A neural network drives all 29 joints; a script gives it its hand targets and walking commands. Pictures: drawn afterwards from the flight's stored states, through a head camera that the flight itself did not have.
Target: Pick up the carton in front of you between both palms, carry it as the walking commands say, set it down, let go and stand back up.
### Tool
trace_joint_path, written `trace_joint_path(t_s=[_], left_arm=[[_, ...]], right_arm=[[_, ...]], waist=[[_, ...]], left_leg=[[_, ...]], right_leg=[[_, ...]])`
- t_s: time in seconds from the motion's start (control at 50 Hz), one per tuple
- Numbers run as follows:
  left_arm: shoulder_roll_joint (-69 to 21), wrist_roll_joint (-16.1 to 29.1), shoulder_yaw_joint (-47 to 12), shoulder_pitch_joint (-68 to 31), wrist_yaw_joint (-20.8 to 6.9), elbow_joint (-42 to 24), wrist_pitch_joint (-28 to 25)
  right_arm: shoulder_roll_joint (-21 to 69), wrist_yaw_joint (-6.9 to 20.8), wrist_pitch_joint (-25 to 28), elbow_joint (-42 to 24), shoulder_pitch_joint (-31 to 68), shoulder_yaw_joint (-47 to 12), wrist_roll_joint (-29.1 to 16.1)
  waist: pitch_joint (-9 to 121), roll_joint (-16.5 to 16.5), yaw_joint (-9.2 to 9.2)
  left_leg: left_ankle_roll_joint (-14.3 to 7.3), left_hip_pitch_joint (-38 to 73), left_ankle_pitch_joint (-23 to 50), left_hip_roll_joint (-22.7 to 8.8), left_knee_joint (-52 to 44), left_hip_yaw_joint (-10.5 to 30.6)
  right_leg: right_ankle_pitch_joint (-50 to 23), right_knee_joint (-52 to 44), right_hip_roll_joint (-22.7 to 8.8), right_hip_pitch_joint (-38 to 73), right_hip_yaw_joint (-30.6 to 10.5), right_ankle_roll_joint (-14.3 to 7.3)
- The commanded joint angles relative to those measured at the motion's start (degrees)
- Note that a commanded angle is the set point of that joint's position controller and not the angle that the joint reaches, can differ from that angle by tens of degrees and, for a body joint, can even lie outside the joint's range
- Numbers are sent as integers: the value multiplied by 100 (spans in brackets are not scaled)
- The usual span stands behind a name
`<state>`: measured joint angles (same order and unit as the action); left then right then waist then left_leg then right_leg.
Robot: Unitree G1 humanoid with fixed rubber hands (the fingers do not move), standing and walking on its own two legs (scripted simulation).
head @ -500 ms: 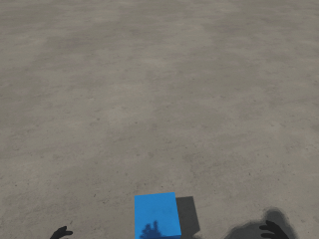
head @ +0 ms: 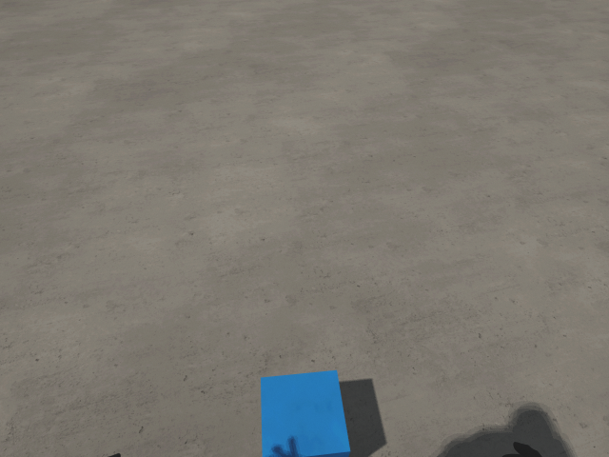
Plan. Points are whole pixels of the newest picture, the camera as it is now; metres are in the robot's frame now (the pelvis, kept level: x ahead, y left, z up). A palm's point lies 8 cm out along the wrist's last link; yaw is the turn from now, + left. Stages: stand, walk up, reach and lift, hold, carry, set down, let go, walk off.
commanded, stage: stand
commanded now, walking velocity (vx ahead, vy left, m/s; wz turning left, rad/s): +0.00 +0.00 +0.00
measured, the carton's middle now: (302, 427) +0.37 +0.01 -0.65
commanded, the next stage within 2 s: none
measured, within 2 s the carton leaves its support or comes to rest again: neither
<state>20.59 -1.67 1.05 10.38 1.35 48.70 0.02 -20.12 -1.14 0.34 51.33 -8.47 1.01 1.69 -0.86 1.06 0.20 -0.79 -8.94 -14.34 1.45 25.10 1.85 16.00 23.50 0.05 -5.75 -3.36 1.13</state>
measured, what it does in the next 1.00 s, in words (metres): stands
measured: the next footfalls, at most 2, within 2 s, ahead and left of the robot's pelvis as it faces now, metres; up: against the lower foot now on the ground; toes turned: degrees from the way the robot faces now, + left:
none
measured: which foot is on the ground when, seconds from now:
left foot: down 0.00-1.00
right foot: down 0.00-1.00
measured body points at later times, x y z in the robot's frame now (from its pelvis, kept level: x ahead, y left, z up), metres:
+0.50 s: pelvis -0.01 +0.00 +0.00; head -0.02 +0.00 +0.45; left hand +0.08 +0.31 -0.11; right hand +0.09 -0.31 -0.11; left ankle -0.01 +0.11 -0.74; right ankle -0.03 -0.14 -0.74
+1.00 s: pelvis -0.02 -0.01 +0.00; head -0.02 +0.00 +0.45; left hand +0.07 +0.31 -0.12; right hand +0.09 -0.32 -0.11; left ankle -0.01 +0.11 -0.74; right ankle -0.03 -0.14 -0.74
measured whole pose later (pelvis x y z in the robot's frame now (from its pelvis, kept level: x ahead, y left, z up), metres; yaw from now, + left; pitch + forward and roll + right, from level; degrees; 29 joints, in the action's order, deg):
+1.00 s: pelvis -0.02 -0.01 +0.00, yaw +1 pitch -3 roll +0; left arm 22.1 -1.0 0.8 7.7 0.6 58.1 -0.4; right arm -22.1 -0.7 0.7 59.3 -6.6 0.0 0.9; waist -1.8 0.5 0.2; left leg -0.2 -8.0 -10.7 1.2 21.2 3.3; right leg 12.7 19.4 0.0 -4.3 -1.9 0.8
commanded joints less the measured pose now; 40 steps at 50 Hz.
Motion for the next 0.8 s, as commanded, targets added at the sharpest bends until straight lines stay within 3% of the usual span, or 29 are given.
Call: trace_joint_path(t_s=[0.0,0.36,0.78], left_arm=[[854,6,178,-159,18,-224,-74],[969,32,154,-241,-17,255,-93],[1058,59,146,-365,-45,609,-95]], right_arm=[[-952,-17,68,-216,220,190,-9],[-1080,10,81,223,293,131,-44],[-1171,15,85,497,353,83,-74]], waist=[[168,-105,1],[56,-105,3],[56,-110,2]], left_leg=[[-43,193,1425,-644,-381,544],[-47,153,1057,-678,-614,637],[-60,147,1119,-711,-684,705]], right_leg=[[-1215,-349,-492,-194,-323,-118],[-927,-601,-553,-153,-359,-144],[-944,-698,-608,-50,-342,-163]])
